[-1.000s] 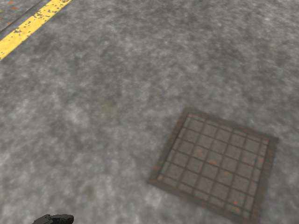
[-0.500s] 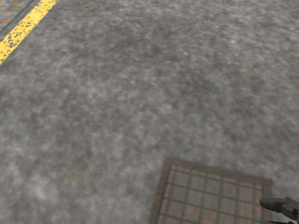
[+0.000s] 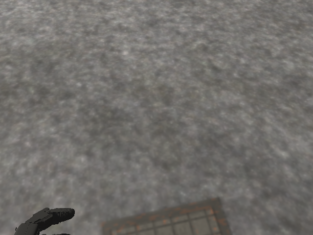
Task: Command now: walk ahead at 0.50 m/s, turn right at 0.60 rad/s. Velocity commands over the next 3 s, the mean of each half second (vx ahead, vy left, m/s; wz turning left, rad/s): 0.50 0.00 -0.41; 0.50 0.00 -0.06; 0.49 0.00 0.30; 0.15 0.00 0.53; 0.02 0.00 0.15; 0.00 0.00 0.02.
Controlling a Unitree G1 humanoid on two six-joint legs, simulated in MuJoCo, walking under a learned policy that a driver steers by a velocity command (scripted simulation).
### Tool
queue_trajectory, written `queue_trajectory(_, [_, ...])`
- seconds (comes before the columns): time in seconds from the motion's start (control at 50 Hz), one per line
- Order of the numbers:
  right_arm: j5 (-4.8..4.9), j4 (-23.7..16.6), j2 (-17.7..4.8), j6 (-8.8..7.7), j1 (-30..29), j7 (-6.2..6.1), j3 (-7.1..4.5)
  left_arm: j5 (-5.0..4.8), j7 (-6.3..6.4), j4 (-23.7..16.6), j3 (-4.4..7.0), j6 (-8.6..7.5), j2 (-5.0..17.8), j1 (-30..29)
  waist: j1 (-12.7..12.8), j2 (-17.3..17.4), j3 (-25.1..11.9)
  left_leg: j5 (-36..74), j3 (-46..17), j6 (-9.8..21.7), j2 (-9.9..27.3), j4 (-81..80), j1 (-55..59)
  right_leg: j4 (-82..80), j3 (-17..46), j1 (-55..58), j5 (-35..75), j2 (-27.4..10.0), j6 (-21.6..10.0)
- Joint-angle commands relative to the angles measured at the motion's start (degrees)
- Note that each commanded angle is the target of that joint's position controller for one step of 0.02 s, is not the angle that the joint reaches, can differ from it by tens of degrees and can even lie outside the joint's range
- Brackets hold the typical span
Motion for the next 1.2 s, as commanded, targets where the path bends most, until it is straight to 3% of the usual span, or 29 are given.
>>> queue_trajectory(0.02, [-0.69, -4.73, -8.92, -0.21, -2.53, -0.82, -1.52, -0.29, 1.65, 1.60, 6.49, 0.61, 14.01, 22.42, 14.93, 0.44, -13.80, 46.15, -2.04, 4.72, 8.88, 34.18, -18.77, -3.41, 5.56, 36.86, 0.09, 0.87, -6.69])
queue_trajectory(0.04, [-3.02, -8.44, -0.54, -1.57, 2.56, -0.03, 1.20, -0.67, 1.98, 0.80, 6.94, -0.02, 20.44, 19.38, 6.74, -14.96, -18.44, -7.79, -7.12, 1.47, -3.05, 53.99, -44.21, -8.84, 39.17, 53.36, -9.85, -14.06, -17.20])
queue_trajectory(0.06, [-1.18, -8.97, -5.63, -3.61, -3.15, 0.76, 0.59, -0.30, 1.59, -0.92, 5.54, -1.10, 15.54, 21.15, 11.63, -8.33, -24.94, -9.11, -19.77, 2.14, -3.38, 59.87, -50.07, -16.74, 50.64, 55.24, -17.87, -17.20, -18.97])
queue_trajectory(0.08, [0.82, -10.74, -8.13, -4.60, -8.40, 1.16, -0.10, 0.17, 1.36, 0.07, 4.50, -2.02, 12.47, 19.18, 11.87, -5.47, -16.02, -2.91, -19.72, 3.15, -0.85, 58.26, -54.08, -18.11, 42.18, 49.32, -13.78, -15.57, -15.95])
queue_trajectory(0.12, [-1.34, -10.01, -7.28, -5.19, -8.68, 0.49, 0.08, 0.20, 1.51, -0.29, 3.54, -2.50, 9.71, 12.30, 6.80, 0.28, -7.97, 4.92, -19.39, 3.00, 3.10, 48.19, -47.90, -18.33, 30.02, 33.51, -0.80, -10.66, -12.55])
queue_trajectory(0.16, [-2.15, -9.55, -7.42, -4.01, -6.86, 0.56, -0.28, 1.10, 1.97, -1.18, 2.95, -2.66, 8.51, 9.24, 3.89, -1.49, -6.61, 7.96, -19.54, 1.76, 4.11, 44.05, -41.99, -20.50, 25.89, 25.73, 7.33, -8.44, -12.32])
queue_trajectory(0.2, [-2.47, -8.82, -5.58, -2.86, -6.07, 0.64, 0.20, 0.86, 2.57, -0.01, 2.76, -3.03, 8.34, 9.60, 3.35, -1.06, -5.94, 10.18, -17.84, -0.10, 4.11, 39.99, -40.55, -21.47, 21.41, 21.70, 13.74, -7.74, -12.61])
queue_trajectory(0.3, [-2.21, -10.72, -1.94, -2.65, -15.66, 1.17, 1.77, 0.65, 3.74, 3.58, 2.66, -2.97, 9.33, 13.68, 7.34, -2.43, -2.82, 29.37, -16.05, -1.38, 2.00, 19.82, -37.54, -22.28, 13.40, 17.89, 10.51, -3.54, -8.40])
queue_trajectory(0.44, [-1.36, -13.26, -3.87, -3.74, -22.24, 2.75, 1.24, 0.23, 3.82, 8.30, 2.83, -2.33, 10.19, 19.38, 9.54, -3.48, 0.18, 26.94, -16.92, 2.95, 0.09, 8.65, -39.46, -17.89, 18.85, 29.48, 8.96, -9.82, -7.05])
queue_trajectory(0.48, [-1.39, -12.74, -4.70, -3.90, -19.09, 2.78, 0.76, 0.29, 3.96, 8.79, 3.00, -1.77, 10.53, 18.71, 7.59, -4.77, -0.92, 21.79, -15.47, 4.87, -1.16, 7.53, -35.27, -14.40, 19.09, 31.85, 17.71, -10.15, -5.83])
queue_trajectory(0.5, [-1.55, -11.37, -5.86, -4.01, -13.92, 2.49, -0.04, 0.34, 3.98, 8.70, 2.83, -1.53, 10.29, 17.59, 4.55, -4.46, -4.02, 22.09, -13.63, 6.39, -2.84, 5.65, -27.70, -8.64, 17.29, 31.62, 27.13, -8.04, -4.68])
queue_trajectory(0.52, [-1.94, -9.70, -8.07, -4.11, -5.93, 2.16, -0.99, 0.85, 3.98, 8.22, 2.11, -1.43, 8.80, 17.22, 0.81, -3.16, -10.94, 25.25, -15.71, 9.00, 0.01, 7.52, -14.32, 2.00, 14.73, 27.34, 28.45, -5.04, -2.98])
queue_trajectory(0.54, [-2.93, -8.82, -12.70, -4.09, 2.10, 1.90, -2.15, 1.12, 3.86, 7.08, 0.83, -1.93, 5.16, 21.89, 0.12, 6.19, -20.79, 23.27, -33.63, 16.31, 12.22, 8.92, 8.08, 21.51, 11.14, 9.73, 11.98, 1.71, 0.76])
queue_trajectory(0.56, [-1.82, -6.63, -11.58, -3.52, 6.21, 2.53, -2.20, 0.49, 3.73, 7.84, 0.04, -2.76, 3.25, 25.76, 0.44, 17.94, -25.10, 9.94, -54.62, 21.26, 19.51, 0.41, 17.27, 35.11, 11.06, -4.47, -25.61, 7.73, 3.29])
queue_trajectory(0.58, [-0.49, -6.73, -7.19, -3.30, 4.87, 2.46, -0.92, -0.46, 3.50, 7.41, 1.13, -3.11, 8.58, 20.29, -1.15, 11.35, -17.90, -0.58, -53.57, 18.81, 18.34, -2.50, 13.16, 39.86, 13.62, -11.00, -24.68, 4.41, 2.97])
queue_trajectory(0.6, [-0.69, -7.28, -5.87, -2.88, 0.52, 2.17, -0.41, -0.77, 3.40, 5.95, 1.45, -3.35, 9.65, 14.81, -0.49, 7.23, -10.32, 0.23, -46.04, 16.75, 16.53, -4.01, 5.17, 39.09, 10.92, -12.88, -19.38, 1.43, 2.82])
queue_trajectory(0.64, [-1.97, -7.87, -4.03, -2.54, -4.31, 1.98, 0.42, 0.54, 3.35, 5.19, 1.52, -3.60, 8.41, 11.17, 2.37, 4.24, -3.32, 11.03, -36.81, 15.75, 12.29, -7.26, -7.64, 32.81, 8.45, -9.63, -12.17, -2.65, 3.22])
queue_trajectory(0.72, [-1.52, -6.81, -4.37, -3.27, -4.74, 1.81, 0.47, 0.86, 3.38, 5.89, 0.83, -2.70, 4.76, 12.92, 4.88, 6.39, -3.17, 23.43, -28.26, 16.75, 9.78, -11.33, -13.73, 25.25, 6.57, -5.55, -8.27, -4.71, 5.08])
queue_trajectory(0.84, [-0.79, -4.35, -7.01, -2.37, -0.95, 0.93, -0.15, 0.94, 2.61, 3.34, -0.32, -3.73, 2.42, 1.55, 1.34, 4.72, -1.09, 28.64, -19.29, 14.37, 6.76, -12.74, -13.63, 3.48, 3.93, -3.29, 10.08, -3.30, 6.18])
queue_trajectory(0.94, [-0.25, -1.52, -8.04, -0.98, 3.50, 0.58, -0.51, 0.26, 1.18, 1.04, -0.08, -4.42, 3.50, -5.14, -0.03, 5.03, 0.54, 29.28, -20.56, 13.43, 10.64, -9.91, -6.03, -4.10, 4.12, -3.54, 9.39, -1.70, 4.27])
queue_trajectory(0.98, [-0.18, -0.99, -8.76, -0.32, 3.30, 0.25, -0.85, 0.37, 0.79, 1.07, 0.34, -4.59, 4.66, -4.13, 1.52, 5.56, -0.30, 34.29, -20.90, 12.40, 11.93, -6.85, -2.83, -5.72, 3.80, -1.24, 5.14, -0.98, 2.72])
queue_trajectory(1.02, [-0.21, -1.16, -8.93, 0.27, 1.53, -0.06, -0.79, 0.76, 1.11, 3.84, 1.98, -4.63, 7.58, 5.54, 7.34, 5.42, -6.37, 49.37, -18.03, 10.36, 9.24, 4.95, -3.66, -8.22, 1.02, 13.22, 4.08, 1.82, 0.11])
queue_trajectory(1.04, [-0.97, -1.97, -6.81, 0.29, 1.60, -0.22, 0.18, 1.08, 1.68, 6.21, 3.25, -4.48, 10.59, 14.89, 11.24, 3.63, -13.65, 44.77, -15.94, 8.49, 6.43, 17.57, -10.91, -6.03, 4.45, 28.61, 5.50, -1.92, -2.45])
queue_trajectory(1.06, [-1.50, -3.73, -0.80, -0.69, 7.80, 0.20, 2.22, 2.12, 2.10, 6.99, 4.65, -4.13, 16.52, 21.16, 10.37, -8.38, -22.75, 21.85, -12.81, 4.19, -1.97, 40.51, -34.75, -6.42, 28.45, 52.65, -1.34, -17.26, -11.06])
queue_trajectory(1.08, [-0.94, -2.59, -1.45, -1.73, 7.45, 0.45, 2.29, 1.16, 2.12, 7.46, 3.74, -3.79, 12.71, 22.90, 11.48, -13.00, -26.56, -7.89, -20.02, 3.90, -5.19, 50.07, -43.67, -14.55, 43.26, 54.87, -9.11, -21.38, -13.28])
queue_trajectory(1.1, [0.77, -3.86, -6.73, -2.33, 2.65, 0.82, 0.69, 0.92, 2.25, 7.41, 2.61, -3.78, 9.80, 19.50, 11.67, -8.27, -17.15, -5.63, -22.16, 4.66, -1.94, 53.91, -48.72, -16.33, 36.16, 47.62, -13.38, -19.80, -10.39])
queue_trajectory(1.12, [1.18, -4.98, -6.83, -2.47, -1.26, 0.87, 0.61, 0.98, 2.38, 7.04, 2.09, -3.80, 8.39, 15.61, 10.15, -5.46, -11.11, -0.45, -20.39, 4.99, 0.93, 52.19, -48.73, -17.88, 28.42, 39.41, -11.56, -17.72, -8.57])
queue_trajectory(1.14, [0.43, -5.29, -6.17, -2.21, -3.02, 0.75, 0.52, 1.25, 2.22, 7.26, 1.58, -4.03, 6.71, 12.24, 8.41, -3.31, -6.61, 3.59, -19.73, 4.62, 2.69, 48.80, -47.25, -20.41, 23.09, 32.05, -8.23, -15.42, -7.62])
queue_trajectory(1.2, [0.08, -3.50, -3.22, 0.19, 0.87, 0.42, 0.33, 1.92, 1.98, 8.12, 1.33, -5.63, 4.69, 7.86, 4.29, -5.12, -3.88, 10.05, -20.24, 3.18, 4.94, 45.35, -39.66, -25.79, 12.92, 21.66, 0.35, -12.26, -6.67])
Next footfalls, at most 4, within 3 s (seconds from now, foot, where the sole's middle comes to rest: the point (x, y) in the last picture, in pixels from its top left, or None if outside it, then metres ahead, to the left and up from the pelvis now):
0.02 right None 0.17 -0.09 -0.76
0.52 left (139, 222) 0.50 0.07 -0.76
1.04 right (200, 165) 0.73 -0.22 -0.76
1.56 left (152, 114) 1.05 -0.02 -0.76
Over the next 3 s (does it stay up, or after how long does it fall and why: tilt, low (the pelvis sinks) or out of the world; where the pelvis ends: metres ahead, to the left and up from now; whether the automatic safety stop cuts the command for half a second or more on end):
stays up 1.01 -0.12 0.02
